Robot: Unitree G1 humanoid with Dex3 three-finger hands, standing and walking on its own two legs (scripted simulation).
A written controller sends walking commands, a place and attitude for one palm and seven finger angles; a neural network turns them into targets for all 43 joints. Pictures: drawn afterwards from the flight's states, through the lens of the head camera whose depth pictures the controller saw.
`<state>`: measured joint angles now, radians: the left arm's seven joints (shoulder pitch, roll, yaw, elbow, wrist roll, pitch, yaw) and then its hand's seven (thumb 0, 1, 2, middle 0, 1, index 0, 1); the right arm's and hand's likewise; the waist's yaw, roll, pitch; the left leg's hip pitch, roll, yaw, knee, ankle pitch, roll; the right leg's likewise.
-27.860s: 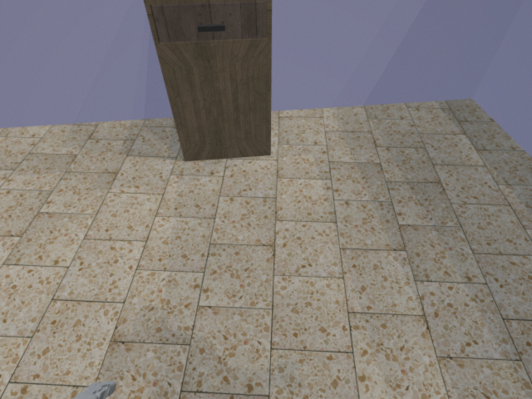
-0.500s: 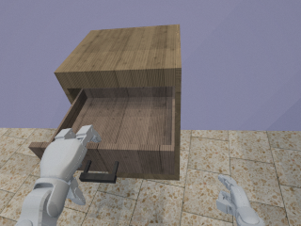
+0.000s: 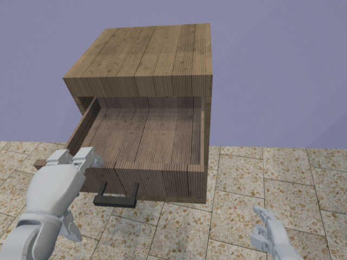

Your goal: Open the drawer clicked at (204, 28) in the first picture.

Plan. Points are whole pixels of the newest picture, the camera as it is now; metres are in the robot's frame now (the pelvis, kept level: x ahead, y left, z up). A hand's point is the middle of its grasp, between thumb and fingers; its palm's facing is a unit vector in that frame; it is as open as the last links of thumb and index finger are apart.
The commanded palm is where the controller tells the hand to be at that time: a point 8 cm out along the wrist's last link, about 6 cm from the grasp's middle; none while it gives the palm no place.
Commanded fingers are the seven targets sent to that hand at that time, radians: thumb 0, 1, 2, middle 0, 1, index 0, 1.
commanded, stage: draw the hand back to the body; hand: left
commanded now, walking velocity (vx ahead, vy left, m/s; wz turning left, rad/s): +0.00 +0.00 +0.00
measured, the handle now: (117, 193) +0.27 +0.21 -0.03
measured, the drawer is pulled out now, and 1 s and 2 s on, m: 0.30 0.30 0.30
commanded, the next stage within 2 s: step back with the hand held close in 1.08 s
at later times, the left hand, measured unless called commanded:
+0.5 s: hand (81, 169) +0.23 +0.22 +0.15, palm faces +0.34 -0.86 -0.39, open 12.0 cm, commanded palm +0.17 +0.26 +0.18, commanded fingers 0.00 0.27 0.63 -0.25 -0.70 -0.25 -0.70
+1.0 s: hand (79, 172) +0.22 +0.22 +0.15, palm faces +0.38 -0.82 -0.42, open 7.9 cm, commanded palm +0.17 +0.27 +0.18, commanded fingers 0.00 0.90 0.90 -0.20 -0.30 -0.20 -0.30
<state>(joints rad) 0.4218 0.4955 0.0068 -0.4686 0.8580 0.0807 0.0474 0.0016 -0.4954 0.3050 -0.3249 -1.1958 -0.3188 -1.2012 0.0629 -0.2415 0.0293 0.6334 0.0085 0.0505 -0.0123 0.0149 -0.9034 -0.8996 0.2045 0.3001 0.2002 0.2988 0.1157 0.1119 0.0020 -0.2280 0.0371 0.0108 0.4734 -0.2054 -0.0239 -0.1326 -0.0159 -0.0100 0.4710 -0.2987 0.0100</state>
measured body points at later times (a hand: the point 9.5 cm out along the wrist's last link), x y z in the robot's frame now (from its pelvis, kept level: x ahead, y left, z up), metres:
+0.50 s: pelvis +0.03 +0.00 +0.00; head +0.03 -0.02 +0.45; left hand +0.20 +0.26 +0.18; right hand +0.22 -0.22 -0.08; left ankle +0.03 +0.14 -0.74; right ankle -0.03 -0.13 -0.74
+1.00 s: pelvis +0.04 -0.01 +0.00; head +0.04 -0.04 +0.45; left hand +0.20 +0.26 +0.17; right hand +0.25 -0.22 -0.08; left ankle +0.03 +0.14 -0.74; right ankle -0.03 -0.13 -0.74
